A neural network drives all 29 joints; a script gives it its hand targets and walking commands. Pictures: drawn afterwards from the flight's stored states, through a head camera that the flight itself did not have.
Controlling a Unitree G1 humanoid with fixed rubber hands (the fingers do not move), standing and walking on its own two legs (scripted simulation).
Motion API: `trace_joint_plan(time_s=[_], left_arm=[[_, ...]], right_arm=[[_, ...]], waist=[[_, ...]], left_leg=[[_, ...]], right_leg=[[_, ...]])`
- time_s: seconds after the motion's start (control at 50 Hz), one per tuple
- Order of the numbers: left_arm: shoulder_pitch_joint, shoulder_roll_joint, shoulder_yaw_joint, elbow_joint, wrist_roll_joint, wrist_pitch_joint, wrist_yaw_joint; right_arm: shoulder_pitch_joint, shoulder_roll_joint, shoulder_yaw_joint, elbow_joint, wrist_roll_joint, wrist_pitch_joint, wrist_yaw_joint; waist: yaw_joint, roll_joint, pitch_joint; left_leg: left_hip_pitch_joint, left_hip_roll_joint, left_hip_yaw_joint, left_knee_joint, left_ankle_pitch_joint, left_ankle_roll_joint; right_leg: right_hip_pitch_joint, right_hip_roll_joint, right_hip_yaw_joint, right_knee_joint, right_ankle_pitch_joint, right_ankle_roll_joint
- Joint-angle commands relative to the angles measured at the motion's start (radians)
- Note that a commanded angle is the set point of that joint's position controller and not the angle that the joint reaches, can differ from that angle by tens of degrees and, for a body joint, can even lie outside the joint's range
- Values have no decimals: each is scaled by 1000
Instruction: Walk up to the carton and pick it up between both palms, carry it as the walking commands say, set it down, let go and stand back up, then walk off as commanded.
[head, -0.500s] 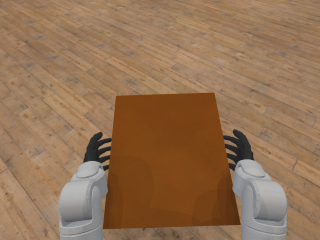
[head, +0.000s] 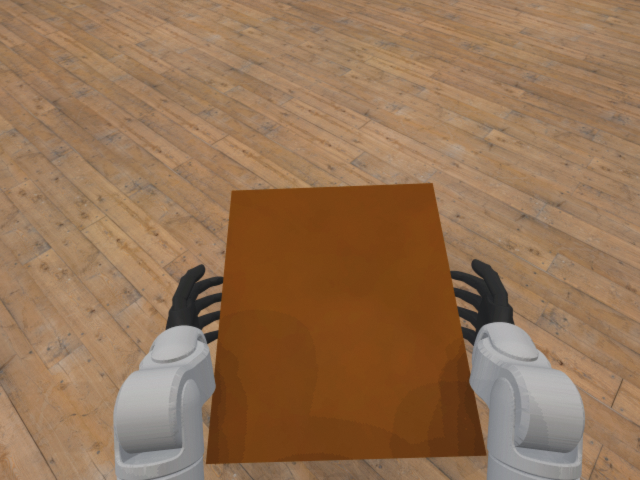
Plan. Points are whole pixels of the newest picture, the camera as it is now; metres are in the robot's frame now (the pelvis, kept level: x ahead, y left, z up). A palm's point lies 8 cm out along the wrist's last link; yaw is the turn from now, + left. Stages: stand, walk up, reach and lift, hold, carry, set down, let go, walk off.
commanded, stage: carry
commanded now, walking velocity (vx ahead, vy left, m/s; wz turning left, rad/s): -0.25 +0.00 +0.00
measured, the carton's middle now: (336, 327) +0.30 +0.00 +0.01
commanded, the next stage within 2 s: none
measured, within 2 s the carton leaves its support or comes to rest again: neither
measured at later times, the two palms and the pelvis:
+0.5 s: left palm (208, 324) +0.28 +0.16 +0.05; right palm (477, 331) +0.28 -0.17 +0.04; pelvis +0.02 +0.00 -0.04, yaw -2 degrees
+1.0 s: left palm (130, 478) +0.12 +0.20 +0.06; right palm (478, 457) +0.14 -0.13 +0.07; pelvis -0.12 +0.02 -0.03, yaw +0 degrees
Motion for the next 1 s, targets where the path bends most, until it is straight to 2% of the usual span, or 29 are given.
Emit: trace_joint_plan(time_s=[0.0,0.02,0.04,0.06,0.12,0.16,0.2,0.22,0.24,0.26,0.34,0.4,0.44,0.46,0.48,0.5,0.52,0.56,0.62,0.7,0.76,0.78,0.8,0.82,0.84,0.86,0.9,0.94,0.98], left_arm=[[-444,-871,-697,-120,-412,-11,-275],[-442,-873,-694,-107,-412,-8,-281],[-408,-874,-684,-74,-407,-8,-283],[-395,-887,-693,-73,-416,-10,-280],[-377,-900,-700,-66,-407,-21,-284],[-392,-924,-709,-90,-406,-35,-287],[-415,-934,-714,-99,-408,-42,-290],[-430,-924,-715,-97,-408,-40,-290],[-443,-906,-711,-100,-408,-32,-291],[-394,-897,-690,-51,-393,-22,-285],[-438,-966,-729,-82,-421,-40,-291],[-441,-979,-731,-94,-420,-57,-295],[-429,-973,-729,-103,-424,-59,-300],[-422,-967,-723,-93,-424,-56,-303],[-417,-953,-717,-79,-423,-52,-308],[-404,-949,-711,-66,-422,-53,-311],[-413,-949,-718,-76,-429,-48,-314],[-412,-945,-718,-88,-423,-53,-318],[-402,-938,-699,-95,-408,-61,-314],[-357,-898,-680,-86,-382,-53,-300],[-343,-879,-682,-69,-371,-41,-288],[-349,-879,-684,-61,-369,-35,-285],[-352,-874,-679,-48,-366,-28,-281],[-376,-871,-695,-67,-367,-22,-282],[-422,-893,-707,-69,-372,-22,-284],[-455,-916,-720,-69,-388,-23,-289],[-503,-959,-749,-76,-421,-27,-295],[-517,-964,-771,-87,-438,-25,-290],[-513,-958,-773,-96,-441,-24,-288]], right_arm=[[-330,918,635,-61,375,5,255],[-311,912,630,-52,370,6,255],[-309,902,633,-63,370,11,258],[-325,902,649,-84,378,16,257],[-358,921,680,-61,402,10,269],[-372,969,683,-54,417,-4,280],[-364,984,682,-54,416,-14,287],[-368,978,676,-52,411,-15,288],[-358,962,663,-33,399,-12,285],[-348,951,659,-28,397,-5,282],[-373,988,661,-52,398,-21,299],[-364,1006,684,-63,401,-31,303],[-345,991,686,-71,396,-32,299],[-327,983,681,-63,391,-32,295],[-307,969,674,-56,382,-29,290],[-348,950,694,-87,385,-24,288],[-382,949,700,-94,390,-23,284],[-414,982,717,-88,413,-30,285],[-378,999,708,-48,416,-30,288],[-374,973,705,-48,421,-17,282],[-350,959,686,-18,411,-2,287],[-350,958,677,-7,406,2,289],[-347,945,671,6,399,9,293],[-338,937,661,24,391,7,297],[-359,948,665,-2,395,5,303],[-379,950,659,-20,390,1,304],[-394,959,635,-23,375,-7,304],[-375,953,608,-19,361,-9,300],[-362,950,606,-27,353,-11,296]], waist=[[-9,147,-249],[-2,37,-283],[12,-171,-279],[21,-238,-282],[23,-158,-293],[11,-160,-310],[-16,-75,-316],[-12,17,-321],[-4,223,-295],[-6,213,-296],[-7,201,-340],[-4,192,-358],[8,161,-363],[8,119,-358],[1,-23,-362],[10,-254,-351],[20,-309,-318],[11,-148,-299],[-1,-157,-301],[12,-200,-332],[0,-163,-347],[1,-109,-332],[9,14,-315],[6,224,-266],[-15,248,-209],[-19,202,-179],[-10,186,-168],[-2,202,-203],[-2,215,-243]], left_leg=[[294,146,-81,225,1153,44],[76,102,-40,318,744,7],[-267,-13,8,393,-64,-23],[-483,-51,-42,333,-464,-36],[-426,-43,-78,219,-268,-22],[-258,-43,-44,127,-45,-17],[-50,-1,-36,-82,330,5],[82,109,-138,-58,720,53],[160,342,-413,-1,1273,167],[193,369,-408,35,1402,232],[123,283,-270,67,999,214],[92,244,-230,102,927,178],[52,221,-211,137,823,148],[2,186,-191,171,652,116],[-131,117,-161,244,271,62],[-250,18,-85,336,-193,11],[-321,-39,-78,539,-481,-12],[-340,-32,-169,667,-418,-3],[-330,-30,-144,509,-331,-19],[-264,-65,-110,272,-321,-17],[-130,-45,-82,-43,-123,-12],[-52,20,-151,-103,-47,2],[32,140,-289,-105,220,39],[33,311,-441,-48,519,137],[-8,363,-424,-45,735,212],[-53,353,-400,-34,768,239],[-94,279,-289,-12,669,218],[-52,220,-216,9,654,187],[1,217,-234,26,692,180]], right_leg=[[-26,31,-67,-272,143,32],[225,-43,-14,-298,658,16],[511,-194,139,-154,1340,-59],[690,-311,251,-21,1684,-157],[571,-303,220,-35,1341,-191],[396,-222,109,2,1062,-144],[208,-139,28,114,676,-79],[50,-96,12,172,329,-36],[-148,7,-2,312,-244,15],[-161,23,109,412,-452,13],[-165,-6,107,336,-304,6],[-89,14,58,190,-205,-2],[-8,1,42,-10,-12,-5],[58,-38,73,-97,164,-15],[167,-171,206,-74,650,-66],[202,-332,362,-93,939,-173],[197,-407,417,-131,1066,-253],[189,-348,312,-104,1000,-248],[250,-259,202,-62,934,-197],[283,-278,251,-92,799,-195],[245,-241,234,-62,646,-142],[150,-207,226,-36,505,-103],[7,-146,196,38,191,-58],[-155,-58,92,130,-106,-11],[-213,-22,56,345,-315,-2],[-237,1,110,506,-367,-6],[-268,11,145,653,-303,-21],[-262,21,111,607,-263,-14],[-223,26,77,451,-258,-7]])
